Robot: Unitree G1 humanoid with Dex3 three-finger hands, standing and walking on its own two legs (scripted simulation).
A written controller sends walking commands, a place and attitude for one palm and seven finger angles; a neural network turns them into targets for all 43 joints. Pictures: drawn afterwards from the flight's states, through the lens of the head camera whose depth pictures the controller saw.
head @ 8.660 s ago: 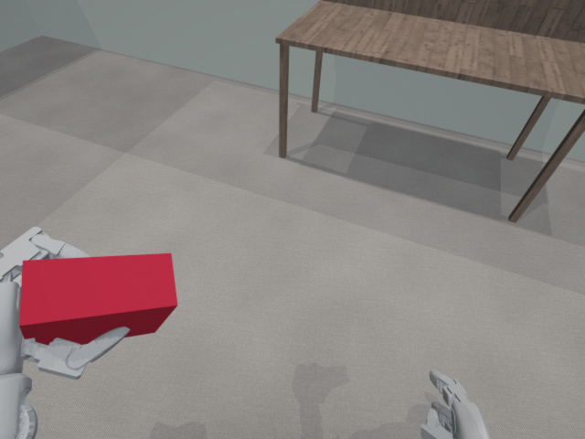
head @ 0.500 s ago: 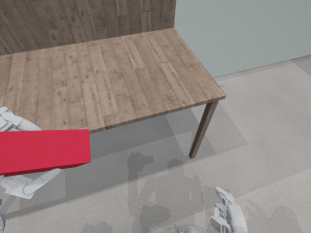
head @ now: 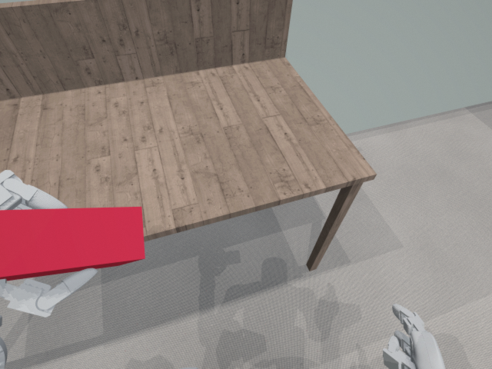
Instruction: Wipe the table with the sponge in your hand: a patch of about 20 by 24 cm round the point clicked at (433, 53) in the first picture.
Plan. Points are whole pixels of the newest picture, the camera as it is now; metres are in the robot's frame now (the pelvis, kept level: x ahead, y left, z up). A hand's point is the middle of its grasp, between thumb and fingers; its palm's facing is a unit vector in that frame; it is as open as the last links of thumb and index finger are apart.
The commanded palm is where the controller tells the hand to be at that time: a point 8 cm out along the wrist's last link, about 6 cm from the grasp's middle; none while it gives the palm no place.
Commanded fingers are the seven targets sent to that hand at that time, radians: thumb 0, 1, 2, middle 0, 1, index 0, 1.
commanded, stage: take the last steps up to it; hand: left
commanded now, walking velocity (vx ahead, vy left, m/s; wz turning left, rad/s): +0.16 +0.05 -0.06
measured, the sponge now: (91, 242) +0.23 +0.20 +0.16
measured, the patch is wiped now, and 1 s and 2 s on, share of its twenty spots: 0.00 0.00 0.00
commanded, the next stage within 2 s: come to a stop and stand still in 0.18 s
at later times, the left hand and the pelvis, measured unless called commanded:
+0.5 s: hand (75, 213) +0.26 +0.22 +0.18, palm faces +0.38 -0.81 -0.45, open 10.0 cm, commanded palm +0.19 +0.27 +0.19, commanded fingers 0.00 0.10 1.30 -1.20 -1.60 -1.20 -1.60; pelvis +0.03 -0.01 +0.02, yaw -1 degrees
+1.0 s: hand (26, 199) +0.26 +0.27 +0.19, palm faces +0.45 -0.80 -0.40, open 9.9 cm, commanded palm +0.18 +0.27 +0.19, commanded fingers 0.00 0.10 1.30 -1.20 -1.60 -1.20 -1.60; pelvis +0.01 +0.00 +0.01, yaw -3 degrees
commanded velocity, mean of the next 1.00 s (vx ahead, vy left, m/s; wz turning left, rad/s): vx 0.04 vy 0.02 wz -0.01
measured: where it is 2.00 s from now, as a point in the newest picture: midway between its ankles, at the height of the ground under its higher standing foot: outside the picture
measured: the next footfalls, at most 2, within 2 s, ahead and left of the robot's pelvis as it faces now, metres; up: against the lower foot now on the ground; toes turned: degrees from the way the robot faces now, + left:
right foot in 0.28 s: +0.07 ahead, -0.08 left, +0.00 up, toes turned -5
left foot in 0.62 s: +0.10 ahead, +0.12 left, +0.00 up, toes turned -1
